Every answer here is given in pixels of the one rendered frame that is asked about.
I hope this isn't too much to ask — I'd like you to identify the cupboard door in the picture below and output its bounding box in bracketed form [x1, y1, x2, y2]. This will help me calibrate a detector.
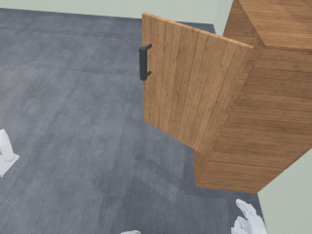
[141, 12, 254, 155]

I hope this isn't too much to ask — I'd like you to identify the handle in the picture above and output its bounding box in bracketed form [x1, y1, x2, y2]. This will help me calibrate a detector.
[138, 44, 152, 81]

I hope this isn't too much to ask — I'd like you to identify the right robot hand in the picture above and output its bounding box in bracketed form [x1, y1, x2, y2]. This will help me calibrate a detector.
[231, 199, 268, 234]

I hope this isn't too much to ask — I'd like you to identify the left robot hand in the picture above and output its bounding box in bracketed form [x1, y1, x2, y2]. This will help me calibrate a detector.
[0, 129, 20, 177]

